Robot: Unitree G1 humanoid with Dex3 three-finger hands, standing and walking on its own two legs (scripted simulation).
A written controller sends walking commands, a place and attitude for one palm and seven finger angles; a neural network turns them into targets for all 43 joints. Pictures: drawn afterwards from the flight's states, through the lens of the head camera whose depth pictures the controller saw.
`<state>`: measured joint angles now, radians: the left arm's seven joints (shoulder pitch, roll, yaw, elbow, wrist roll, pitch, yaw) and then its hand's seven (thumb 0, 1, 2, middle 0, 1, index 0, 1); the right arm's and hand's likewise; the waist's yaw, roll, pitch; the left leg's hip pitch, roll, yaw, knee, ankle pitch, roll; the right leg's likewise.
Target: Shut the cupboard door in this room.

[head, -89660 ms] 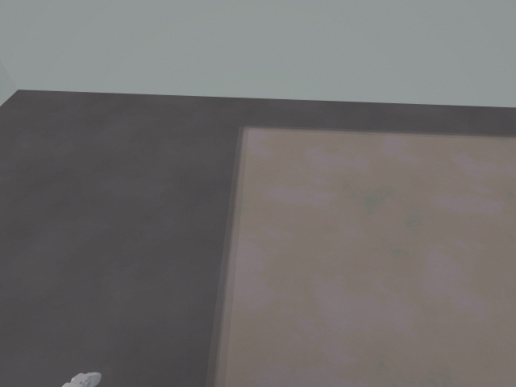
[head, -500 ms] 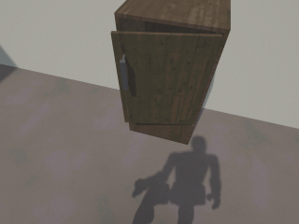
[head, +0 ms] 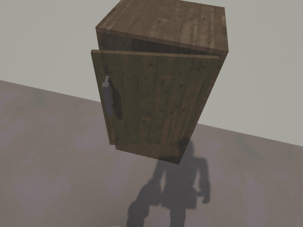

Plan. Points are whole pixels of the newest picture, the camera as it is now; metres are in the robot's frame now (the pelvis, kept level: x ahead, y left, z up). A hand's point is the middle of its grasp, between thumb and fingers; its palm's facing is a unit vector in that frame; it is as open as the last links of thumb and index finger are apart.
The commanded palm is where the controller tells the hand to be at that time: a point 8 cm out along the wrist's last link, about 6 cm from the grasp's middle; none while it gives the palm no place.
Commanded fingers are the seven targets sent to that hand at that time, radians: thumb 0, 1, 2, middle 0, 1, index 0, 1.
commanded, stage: take the last steps up to it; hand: left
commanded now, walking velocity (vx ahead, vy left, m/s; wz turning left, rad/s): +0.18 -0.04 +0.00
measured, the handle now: (108, 96) +0.56 +0.20 -0.04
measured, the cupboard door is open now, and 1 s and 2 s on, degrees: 14 14 14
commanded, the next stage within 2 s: come to a stop and stand still in 0.10 s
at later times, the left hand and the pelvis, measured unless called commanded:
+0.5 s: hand (105, 217) +0.17 +0.14 -0.15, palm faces +0.07 -0.97 -0.23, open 7.2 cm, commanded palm none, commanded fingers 0.00 0.90 0.90 -0.20 -0.30 -0.20 -0.30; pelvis +0.11 -0.05 +0.02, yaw +2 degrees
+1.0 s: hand out of the picture +0.09 +0.17 -0.17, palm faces +0.04 -0.98 -0.21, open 7.4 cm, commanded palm none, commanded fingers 0.00 0.90 0.90 -0.20 -0.30 -0.20 -0.30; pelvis +0.09 -0.03 +0.01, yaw +1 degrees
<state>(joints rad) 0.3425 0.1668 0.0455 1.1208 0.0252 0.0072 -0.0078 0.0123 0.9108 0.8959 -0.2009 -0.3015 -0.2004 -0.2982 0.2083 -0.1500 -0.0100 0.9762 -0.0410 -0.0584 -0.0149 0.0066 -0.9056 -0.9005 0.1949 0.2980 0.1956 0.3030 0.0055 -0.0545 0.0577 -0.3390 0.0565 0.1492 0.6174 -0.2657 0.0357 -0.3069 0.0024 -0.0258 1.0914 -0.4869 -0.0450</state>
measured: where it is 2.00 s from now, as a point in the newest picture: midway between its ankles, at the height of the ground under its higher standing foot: outside the picture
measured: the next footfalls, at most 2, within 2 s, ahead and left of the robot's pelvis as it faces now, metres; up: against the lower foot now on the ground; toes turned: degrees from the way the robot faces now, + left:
right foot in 0.24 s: +0.17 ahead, -0.15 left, +0.00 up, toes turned -4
left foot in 0.64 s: +0.18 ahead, +0.10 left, +0.00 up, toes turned +3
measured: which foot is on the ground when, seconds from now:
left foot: down 0.00-0.26, up 0.28-0.62, down 0.64-1.00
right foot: up 0.00-0.22, down 0.24-0.64, up 0.66-0.98, down 1.00-1.00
